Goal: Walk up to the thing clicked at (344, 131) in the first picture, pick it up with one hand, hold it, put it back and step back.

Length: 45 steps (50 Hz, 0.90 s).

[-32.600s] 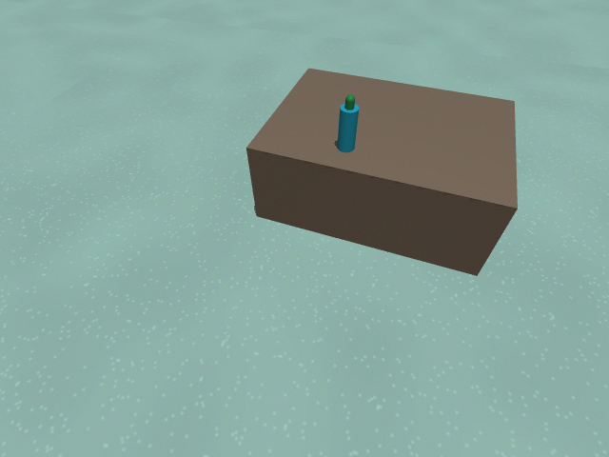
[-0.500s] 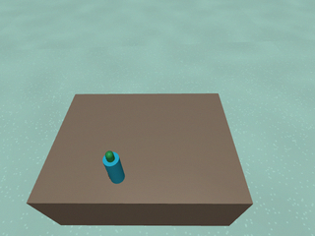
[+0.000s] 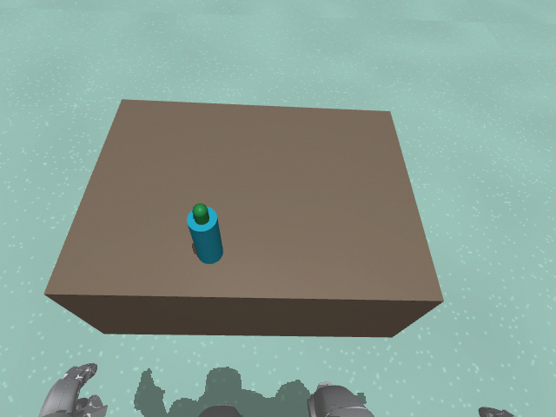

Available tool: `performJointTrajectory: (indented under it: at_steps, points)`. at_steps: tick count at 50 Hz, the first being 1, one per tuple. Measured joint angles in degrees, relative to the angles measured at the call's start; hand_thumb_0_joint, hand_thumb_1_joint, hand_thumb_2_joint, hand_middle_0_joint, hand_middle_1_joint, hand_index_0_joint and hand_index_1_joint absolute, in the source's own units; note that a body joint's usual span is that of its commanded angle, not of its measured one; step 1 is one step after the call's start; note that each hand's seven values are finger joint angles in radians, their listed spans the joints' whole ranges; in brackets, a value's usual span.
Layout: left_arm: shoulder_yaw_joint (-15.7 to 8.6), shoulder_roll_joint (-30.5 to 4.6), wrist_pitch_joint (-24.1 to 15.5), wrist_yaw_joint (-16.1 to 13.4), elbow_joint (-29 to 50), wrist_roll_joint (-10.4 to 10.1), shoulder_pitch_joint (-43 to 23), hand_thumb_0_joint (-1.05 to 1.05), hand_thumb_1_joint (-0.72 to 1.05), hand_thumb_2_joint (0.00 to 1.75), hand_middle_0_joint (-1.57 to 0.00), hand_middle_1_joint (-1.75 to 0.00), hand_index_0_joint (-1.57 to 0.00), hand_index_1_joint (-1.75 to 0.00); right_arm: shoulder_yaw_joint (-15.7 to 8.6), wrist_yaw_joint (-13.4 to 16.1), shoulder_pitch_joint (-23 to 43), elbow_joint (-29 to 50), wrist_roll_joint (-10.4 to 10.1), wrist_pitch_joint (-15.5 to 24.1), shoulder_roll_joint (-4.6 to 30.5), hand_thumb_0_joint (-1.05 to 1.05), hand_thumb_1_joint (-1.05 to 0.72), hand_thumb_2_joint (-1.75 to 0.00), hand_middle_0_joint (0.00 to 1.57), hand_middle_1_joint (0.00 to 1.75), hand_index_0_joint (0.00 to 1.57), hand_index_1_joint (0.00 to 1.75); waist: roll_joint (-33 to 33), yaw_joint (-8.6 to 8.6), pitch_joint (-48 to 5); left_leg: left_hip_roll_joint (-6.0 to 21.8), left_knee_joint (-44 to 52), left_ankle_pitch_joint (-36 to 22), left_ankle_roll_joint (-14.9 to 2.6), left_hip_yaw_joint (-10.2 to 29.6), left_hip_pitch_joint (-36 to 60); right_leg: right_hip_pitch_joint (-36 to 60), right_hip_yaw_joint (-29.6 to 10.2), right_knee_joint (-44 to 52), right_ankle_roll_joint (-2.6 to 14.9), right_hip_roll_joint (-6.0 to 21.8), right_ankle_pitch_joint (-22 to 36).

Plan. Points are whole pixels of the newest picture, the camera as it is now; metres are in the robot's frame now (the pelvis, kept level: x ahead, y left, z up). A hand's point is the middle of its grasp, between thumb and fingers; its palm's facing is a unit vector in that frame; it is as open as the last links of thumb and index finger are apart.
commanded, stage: step back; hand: left
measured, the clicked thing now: (205, 232) +0.52 +0.16 -0.25
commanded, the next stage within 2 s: none
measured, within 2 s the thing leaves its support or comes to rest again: neither
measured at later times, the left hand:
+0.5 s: hand out of the picture +0.01 +0.24 -0.12, palm faces -0.08 -0.91 -0.40, open 7.4 cm
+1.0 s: hand out of the picture -0.15 +0.25 -0.14, palm faces -0.07 -0.91 -0.40, open 7.4 cm
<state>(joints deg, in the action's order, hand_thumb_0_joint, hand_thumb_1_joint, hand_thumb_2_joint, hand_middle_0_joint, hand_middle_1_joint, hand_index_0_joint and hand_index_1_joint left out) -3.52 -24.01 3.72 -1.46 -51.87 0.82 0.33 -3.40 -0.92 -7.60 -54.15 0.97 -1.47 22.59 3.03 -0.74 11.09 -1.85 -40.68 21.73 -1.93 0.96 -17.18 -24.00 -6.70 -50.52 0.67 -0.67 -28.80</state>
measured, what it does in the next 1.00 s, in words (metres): walks backwards: right foot, then left foot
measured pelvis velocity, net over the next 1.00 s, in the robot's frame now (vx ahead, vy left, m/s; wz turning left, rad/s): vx -0.25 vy -0.02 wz -0.09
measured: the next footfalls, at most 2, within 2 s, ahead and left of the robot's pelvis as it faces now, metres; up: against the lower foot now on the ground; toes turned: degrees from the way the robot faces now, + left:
right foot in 0.34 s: -0.06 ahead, -0.13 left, +0.00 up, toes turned -2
left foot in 0.68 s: -0.13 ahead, +0.12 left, +0.00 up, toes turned -3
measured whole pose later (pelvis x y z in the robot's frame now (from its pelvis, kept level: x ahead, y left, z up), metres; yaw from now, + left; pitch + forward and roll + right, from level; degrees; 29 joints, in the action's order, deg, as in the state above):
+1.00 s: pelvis -0.25 -0.02 +0.00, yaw -5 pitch -2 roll +0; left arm -4.8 -22.8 3.4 -0.1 -48.3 1.3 10.6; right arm -1.9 0.5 -6.0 -45.7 1.5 -1.2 22.0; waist 0.6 1.5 10.5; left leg 3.4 -36.6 12.3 0.6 -0.2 -22.3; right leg -15.5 -4.0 -46.5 -0.6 -2.0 -27.0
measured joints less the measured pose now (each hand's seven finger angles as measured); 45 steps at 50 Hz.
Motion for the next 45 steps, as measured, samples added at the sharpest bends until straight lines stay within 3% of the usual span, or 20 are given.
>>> performJointTrajectory:
  at_steps: [3, 7, 12, 16, 18, 19, 21, 23, 26, 31, 33, 35, 38, 40, 42, 45]
  points:
    - [-0.01, -0.14, 0.14, -0.67, 0.44, -0.34, 0.12, 0.0, 0.91, 0.9, -0.2, -0.3, -0.2, -0.3, 0.7, 0.44, -1.04, 0.24, 0.36, -0.38, -1.59, 0.01, -0.91, -0.9, 0.21, 0.3, 0.2, 0.3, 0.58, -0.32, 0.45, 0.47, 2.31, -2.34, -0.21, -0.02, -0.03, -2.61, -3.21, -12.09, 0.58, -5.37, -3.03]
    - [0.17, 0.77, -0.06, -0.15, 1.11, -0.17, 2.59, 0.0, 0.91, 0.9, -0.2, -0.3, -0.2, -0.3, 0.84, 1.49, -1.19, 2.0, 0.4, -0.23, -2.24, 0.01, -0.91, -0.9, 0.21, 0.3, 0.2, 0.3, -0.2, -0.24, 0.97, 1.45, 5.25, -4.95, -0.67, -1.31, 0.13, -2.04, -1.86, -16.77, -0.77, -6.27, -2.02]
    - [-0.02, 1.54, 0.04, 0.62, 1.54, 0.15, 5.27, 0.0, 0.91, 0.9, -0.2, -0.3, -0.2, -0.3, 1.05, 1.91, -0.75, 4.76, 0.16, 0.43, -2.27, 0.01, -0.9, -0.9, 0.21, 0.3, 0.2, 0.3, -1.23, -0.21, 1.54, 2.55, 5.21, -6.48, -0.49, -3.0, -1.32, 3.11, -0.21, -6.1, -1.78, -3.75, -0.98]
    - [-0.42, 1.79, -0.6, 1.23, 1.51, 0.47, 6.71, 0.0, 0.91, 0.9, -0.2, -0.3, -0.2, -0.3, 1.38, 1.52, -0.29, 5.83, 0.05, -0.1, -1.39, 0.01, -0.9, -0.9, 0.21, 0.3, 0.2, 0.3, -2.03, 0.2, 0.88, 3.3, 2.16, -6.4, 0.44, -4.11, -4.01, 8.85, 2.69, 8.58, -0.62, -1.24, 4.04]
    - [-0.68, 2.8, -1.14, 1.27, 1.02, 0.97, 7.13, 0.0, 0.91, 0.9, -0.2, -0.3, -0.2, -0.3, 1.23, 1.39, 0.31, 5.41, -0.35, -0.69, -0.39, 0.01, -0.9, -0.9, 0.21, 0.3, 0.2, 0.3, -4.47, 0.02, 0.83, 4.73, -0.01, -6.2, 1.17, -3.07, -5.34, 10.65, 4.37, 12.78, 0.17, -2.27, 7.33]
    - [-0.57, 3.21, -1.24, 1.5, 1.06, 0.99, 7.55, 0.0, 0.91, 0.9, -0.2, -0.3, -0.2, -0.3, 1.07, 1.51, 0.48, 4.93, -0.65, -1.06, -0.18, 0.01, -0.9, -0.9, 0.21, 0.3, 0.2, 0.3, -5.24, -0.31, 0.56, 4.07, -1.42, -3.84, 1.22, -1.42, -6.04, 10.45, 5.02, 12.58, 0.4, -2.44, 7.42]
    - [-0.3, 3.43, -1.35, 1.86, 1.72, 1.08, 8.57, 0.0, 0.91, 0.9, -0.2, -0.3, -0.2, -0.3, 0.9, 1.81, 0.48, 4.09, -0.86, -1.77, -0.26, 0.01, -0.91, -0.9, 0.21, 0.3, 0.2, 0.3, -4.38, 0.58, -0.34, -0.11, -10.85, 4.69, 1.52, 1.98, -8.28, 9.46, 4.31, 12.11, 0.88, -1.24, 7.79]
    - [-0.13, 3.92, -1.21, 1.63, 2.22, 0.91, 9.0, 0.0, 0.9, 0.9, -0.2, -0.3, -0.2, -0.3, 0.89, 1.92, -0.01, 3.83, -1.34, -1.71, 0.19, 0.01, -0.91, -0.9, 0.21, 0.3, 0.2, 0.3, -4.14, 1.16, -1.0, -3.51, -19.8, 6.44, 1.71, 4.72, -9.64, 9.18, 3.93, 13.64, 0.84, -0.23, 9.38]
    - [-0.19, 4.12, -0.98, 1.22, 3.45, 1.07, 8.58, 0.0, 0.9, 0.9, -0.21, -0.3, -0.2, -0.3, 1.06, 2.17, -1.2, 4.09, -1.5, -0.99, 0.91, 0.01, -0.91, -0.9, 0.21, 0.3, 0.2, 0.3, -4.19, 1.37, -1.67, -4.95, -23.95, 6.83, 2.17, 5.87, -8.81, 8.11, 4.36, 15.62, 0.63, 0.65, 11.75]
    - [-0.14, 3.28, -1.36, 0.58, 6.86, 1.26, 6.63, 0.0, 0.9, 0.9, -0.21, -0.3, -0.2, -0.3, 1.12, 2.2, -2.51, 4.2, -0.99, -0.73, 1.29, 0.01, -0.91, -0.9, 0.21, 0.3, 0.2, 0.3, -3.58, 1.28, -1.11, -1.73, -9.4, 7.52, 2.27, 3.21, -1.63, 5.12, 6.3, 14.78, 0.0, 1.88, 13.56]
    - [0.05, 2.53, -1.14, 0.72, 7.85, 0.88, 5.89, 0.0, 0.9, 0.9, -0.21, -0.3, -0.2, -0.3, 0.99, 1.94, -2.82, 4.15, -0.63, -0.22, 1.17, 0.01, -0.91, -0.9, 0.21, 0.3, 0.2, 0.3, -2.92, 0.94, -0.9, -0.33, 1.07, 2.04, 1.81, 1.54, 2.27, 3.15, 7.1, 12.3, -0.53, 2.54, 13.21]
    - [-0.03, 1.59, -0.62, 0.84, 7.98, 0.51, 4.91, 0.0, 0.9, 0.9, -0.21, -0.3, -0.2, -0.3, 0.64, 1.72, -2.42, 3.74, 0.17, 0.19, 0.23, 0.01, -0.91, -0.9, 0.21, 0.3, 0.2, 0.3, -0.77, 1.22, 0.2, -1.22, 4.07, -2.29, 1.2, 0.39, 3.24, 1.36, 5.73, 9.09, -0.49, 3.39, 12.59]
    - [-0.64, 1.41, 0.36, 0.35, 6.41, 0.35, 5.09, 0.0, 0.9, 0.9, -0.2, -0.3, -0.2, -0.3, 1.29, 0.83, -2.12, 3.91, 0.66, 0.28, -0.78, 0.01, -0.91, -0.9, 0.21, 0.3, 0.2, 0.3, -0.71, 0.72, 0.06, -0.05, 3.01, -2.59, 0.77, 0.78, 1.77, -1.74, 0.47, -4.19, 0.15, -2.26, -0.01]
    - [-0.99, 1.12, 0.58, 0.29, 5.49, -0.03, 5.88, 0.0, 0.91, 0.9, -0.2, -0.3, -0.2, -0.3, 1.69, 0.95, -1.86, 4.06, 0.77, 0.27, -1.56, 0.01, -0.91, -0.9, 0.21, 0.3, 0.2, 0.3, -0.58, 0.68, -0.66, 0.97, 4.76, -4.34, 0.97, 0.83, 1.38, -3.15, -1.3, -13.2, 0.31, -5.21, -1.33]
    - [-1.24, 1.0, 0.36, 0.54, 5.03, -0.13, 6.9, 0.0, 0.91, 0.9, -0.2, -0.3, -0.2, -0.3, 1.81, 1.16, -1.42, 4.59, 0.73, 0.27, -1.84, 0.01, -0.91, -0.9, 0.21, 0.3, 0.2, 0.3, -0.7, 1.08, -1.07, 1.94, 6.14, -5.99, 1.01, 0.56, 0.73, -2.86, -1.27, -17.34, -0.23, -6.05, -0.82]
    - [-1.45, 1.02, 0.14, 0.9, 4.66, 0.18, 8.52, 0.0, 0.91, 0.9, -0.2, -0.3, -0.2, -0.3, 1.64, 1.42, -0.31, 6.0, 0.71, 0.45, -1.73, 0.01, -0.9, -0.9, 0.21, 0.3, 0.2, 0.3, -1.18, 1.59, -0.91, 3.17, 6.73, -7.81, 1.05, -0.05, -0.79, 0.4, -0.48, -14.66, -1.53, -5.03, -1.14]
